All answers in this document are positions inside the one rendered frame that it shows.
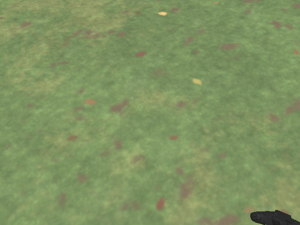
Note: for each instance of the robot right hand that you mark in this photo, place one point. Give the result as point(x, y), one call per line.
point(273, 218)

